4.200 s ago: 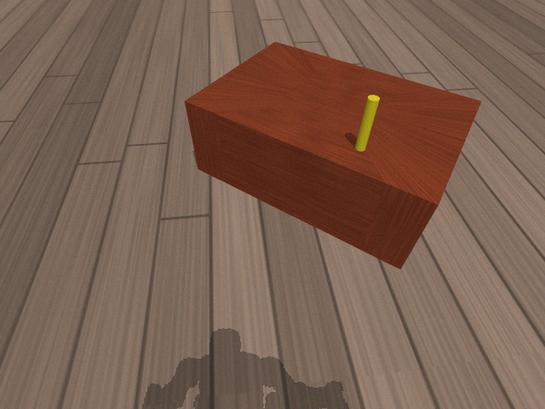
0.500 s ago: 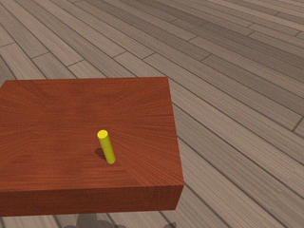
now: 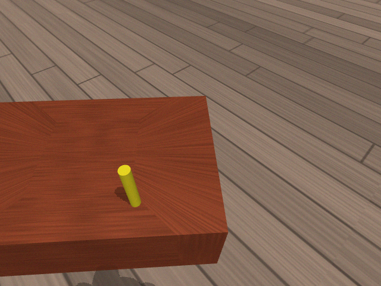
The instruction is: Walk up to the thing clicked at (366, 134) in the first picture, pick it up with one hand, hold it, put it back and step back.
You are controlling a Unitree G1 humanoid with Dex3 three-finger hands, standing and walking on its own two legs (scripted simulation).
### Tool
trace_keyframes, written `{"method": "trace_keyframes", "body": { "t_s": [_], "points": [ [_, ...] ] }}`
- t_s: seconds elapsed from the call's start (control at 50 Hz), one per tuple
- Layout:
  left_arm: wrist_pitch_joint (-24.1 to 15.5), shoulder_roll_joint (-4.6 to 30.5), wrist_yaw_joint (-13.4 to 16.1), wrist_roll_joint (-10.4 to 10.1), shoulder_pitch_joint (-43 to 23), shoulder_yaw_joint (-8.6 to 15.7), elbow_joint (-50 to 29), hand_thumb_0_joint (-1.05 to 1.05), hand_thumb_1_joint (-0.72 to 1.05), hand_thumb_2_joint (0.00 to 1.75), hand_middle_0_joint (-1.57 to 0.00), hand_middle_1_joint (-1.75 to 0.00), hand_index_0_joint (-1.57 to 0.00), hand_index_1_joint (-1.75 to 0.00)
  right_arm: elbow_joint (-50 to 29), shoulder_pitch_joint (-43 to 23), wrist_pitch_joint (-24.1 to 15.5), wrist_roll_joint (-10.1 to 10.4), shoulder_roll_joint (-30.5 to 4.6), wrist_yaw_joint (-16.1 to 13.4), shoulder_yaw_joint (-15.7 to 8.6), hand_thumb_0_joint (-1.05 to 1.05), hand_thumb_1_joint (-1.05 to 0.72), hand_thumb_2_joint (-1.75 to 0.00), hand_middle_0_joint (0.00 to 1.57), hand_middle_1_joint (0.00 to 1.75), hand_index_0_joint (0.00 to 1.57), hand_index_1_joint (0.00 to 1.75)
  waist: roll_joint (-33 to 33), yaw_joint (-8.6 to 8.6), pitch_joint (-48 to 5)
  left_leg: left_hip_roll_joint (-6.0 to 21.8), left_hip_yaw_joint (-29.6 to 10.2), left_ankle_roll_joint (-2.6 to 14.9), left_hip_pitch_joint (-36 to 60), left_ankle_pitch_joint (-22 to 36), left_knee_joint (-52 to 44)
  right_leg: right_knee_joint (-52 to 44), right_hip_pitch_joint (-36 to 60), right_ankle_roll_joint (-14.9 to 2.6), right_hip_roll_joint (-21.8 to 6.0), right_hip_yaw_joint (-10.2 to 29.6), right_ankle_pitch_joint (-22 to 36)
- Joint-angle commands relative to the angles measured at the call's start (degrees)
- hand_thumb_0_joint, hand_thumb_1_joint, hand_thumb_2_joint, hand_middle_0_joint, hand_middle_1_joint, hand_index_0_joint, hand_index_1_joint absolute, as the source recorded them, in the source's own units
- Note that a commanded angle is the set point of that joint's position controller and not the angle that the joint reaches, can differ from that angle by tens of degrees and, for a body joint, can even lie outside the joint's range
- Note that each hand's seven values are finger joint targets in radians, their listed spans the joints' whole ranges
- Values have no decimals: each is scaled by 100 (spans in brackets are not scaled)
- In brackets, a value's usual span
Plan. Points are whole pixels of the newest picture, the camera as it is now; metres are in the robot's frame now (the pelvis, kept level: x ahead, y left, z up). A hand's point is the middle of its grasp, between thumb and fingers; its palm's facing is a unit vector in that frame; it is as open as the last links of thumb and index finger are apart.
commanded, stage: stand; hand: left
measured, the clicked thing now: (130, 187) +0.48 +0.21 -0.25
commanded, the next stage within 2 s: none
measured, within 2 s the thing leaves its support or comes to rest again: neither
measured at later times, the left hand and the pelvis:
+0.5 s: hand out of the picture +0.09 +0.25 -0.15, palm faces +0.00 -0.94 -0.35, open 7.3 cm; pelvis +0.01 +0.00 +0.00, yaw +1 degrees
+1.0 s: hand out of the picture +0.09 +0.25 -0.15, palm faces +0.00 -0.94 -0.35, open 7.3 cm; pelvis +0.01 -0.01 +0.00, yaw +1 degrees
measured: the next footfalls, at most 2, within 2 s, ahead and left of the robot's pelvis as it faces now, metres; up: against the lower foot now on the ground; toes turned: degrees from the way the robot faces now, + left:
none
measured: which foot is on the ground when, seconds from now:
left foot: down 0.00-1.00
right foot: down 0.00-1.00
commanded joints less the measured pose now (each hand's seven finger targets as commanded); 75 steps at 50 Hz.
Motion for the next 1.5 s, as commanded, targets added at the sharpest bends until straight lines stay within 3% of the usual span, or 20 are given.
{"method": "trace_keyframes", "body": {
  "t_s": [0.0, 0.08, 0.18, 0.4, 0.64, 0.8, 1.28, 1.48],
  "points": [
    [-138, 1222, 69, -19, -185, 170, -329, 0, 90, 90, -20, -30, -20, -30, -363, -275, -142, -38, -1218, -73, -208, 0, -90, -90, 20, 30, 20, 30, 49, 46, -545, 630, -516, 224, -568, 388, -484, -245, 725, -114, -644, 641, 227],
    [-145, 1248, 69, -20, -191, 157, -355, 0, 90, 90, -20, -30, -20, -30, -364, -150, -160, -23, -1179, -74, -183, 0, -90, -90, 20, 30, 20, 30, 18, 1, -464, 624, -513, 191, -554, 534, -506, -223, 707, -116, -670, 625, 551],
    [-144, 1269, 61, -25, -187, 138, -371, 0, 90, 90, -20, -30, -20, -30, -373, -117, -142, -16, -1191, -61, -178, 0, -90, -90, 20, 30, 20, 30, -14, 2, -363, 610, -513, 212, -577, 257, -507, -287, 581, -102, -628, 619, 64],
    [-165, 1279, 74, -41, -50, 124, -379, 0, 90, 90, -20, -30, -20, -30, -409, -105, -158, -7, -1222, -89, -184, 0, -90, -90, 20, 30, 20, 30, -23, -10, -679, 653, -435, 194, -202, 1129, -349, -132, 788, -145, -704, 584, 1208],
    [-153, 1308, 85, -36, 4, 109, -366, 0, 90, 90, -20, -30, -20, -30, -428, -125, -117, -7, -1206, -83, -158, 0, -90, -90, 20, 30, 20, 30, 31, 26, -494, 641, -453, 190, -263, 670, -412, -248, 625, -120, -667, 575, 577],
    [-168, 1292, 85, -28, -37, 108, -405, 0, 90, 90, -20, -30, -20, -30, -470, -100, -137, -22, -1238, -89, -167, 0, -90, -90, 20, 30, 20, 30, -11, 11, -613, 667, -444, 185, -256, 1027, -384, -164, 784, -140, -689, 552, 1041],
    [-152, 1357, 68, -33, 22, 145, -408, 0, 90, 90, -20, -30, -20, -30, -465, 63, -112, -20, -1206, -77, -184, 0, -90, -90, 20, 30, 20, 30, -23, 47, -319, 626, -493, 215, -468, 223, -486, -315, 598, -147, -628, 608, 61],
    [-151, 1358, 74, -36, 16, 136, -430, 0, 90, 90, -20, -30, -20, -30, -456, 129, -112, -27, -1189, -81, -170, 0, -90, -90, 20, 30, 20, 30, -23, 26, -381, 627, -488, 213, -436, 439, -442, -258, 621, -159, -648, 623, 322]
  ]
}}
